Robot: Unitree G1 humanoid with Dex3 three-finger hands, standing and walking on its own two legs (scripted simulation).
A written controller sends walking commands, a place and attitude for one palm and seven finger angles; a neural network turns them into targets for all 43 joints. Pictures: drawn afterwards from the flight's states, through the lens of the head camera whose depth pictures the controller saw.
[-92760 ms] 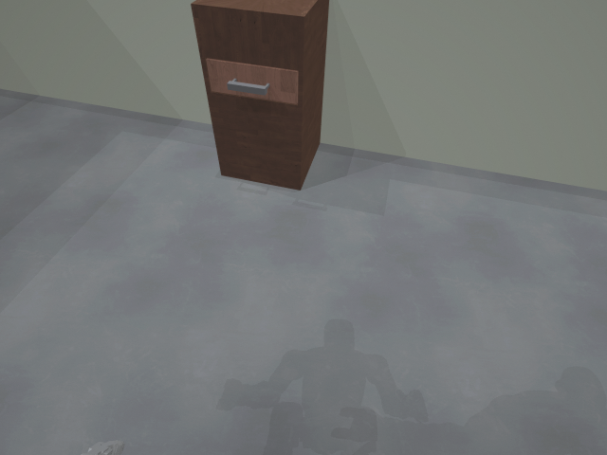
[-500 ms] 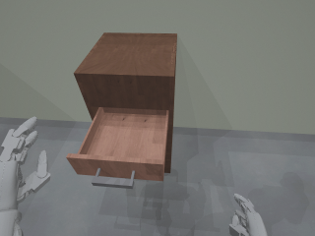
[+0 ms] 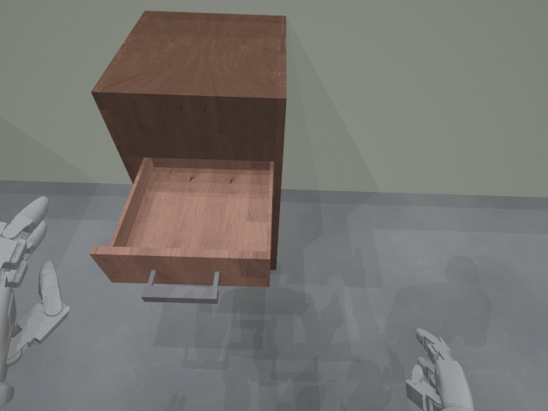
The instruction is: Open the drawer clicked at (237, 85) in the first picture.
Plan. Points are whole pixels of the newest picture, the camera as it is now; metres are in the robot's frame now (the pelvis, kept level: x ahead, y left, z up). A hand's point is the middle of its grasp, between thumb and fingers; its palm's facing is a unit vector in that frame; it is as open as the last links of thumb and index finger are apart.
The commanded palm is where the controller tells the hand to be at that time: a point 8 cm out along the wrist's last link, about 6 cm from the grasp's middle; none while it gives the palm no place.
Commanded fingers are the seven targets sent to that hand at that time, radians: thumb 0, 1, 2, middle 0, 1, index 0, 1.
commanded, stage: step back with the hand held close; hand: left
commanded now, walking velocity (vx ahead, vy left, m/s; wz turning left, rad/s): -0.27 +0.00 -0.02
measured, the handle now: (183, 285) +0.40 +0.22 -0.23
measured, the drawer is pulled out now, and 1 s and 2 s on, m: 0.30 0.30 0.30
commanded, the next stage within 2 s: stop stepping back and stand still in 0.70 s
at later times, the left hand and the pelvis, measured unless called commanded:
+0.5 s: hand out of the picture +0.09 +0.23 +0.15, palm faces +0.44 -0.81 -0.38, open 7.4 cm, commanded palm +0.03 +0.26 +0.18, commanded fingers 0.00 0.90 0.90 -0.20 -0.30 -0.20 -0.30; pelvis -0.10 -0.02 -0.01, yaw +1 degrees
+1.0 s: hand out of the picture -0.02 +0.18 +0.15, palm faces +0.31 -0.82 -0.48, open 7.4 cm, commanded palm -0.08 +0.23 +0.18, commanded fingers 0.00 0.90 0.90 -0.20 -0.30 -0.20 -0.30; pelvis -0.21 -0.05 +0.00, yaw +0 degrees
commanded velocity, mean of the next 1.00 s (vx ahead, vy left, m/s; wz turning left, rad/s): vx -0.20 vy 0.00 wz -0.02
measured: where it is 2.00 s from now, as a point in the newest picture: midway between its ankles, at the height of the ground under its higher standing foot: outside the picture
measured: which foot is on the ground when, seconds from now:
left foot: down 0.00-0.64, up 0.66-0.88, down 0.90-1.00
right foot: down 0.00-0.40, up 0.42-0.62, down 0.64-1.00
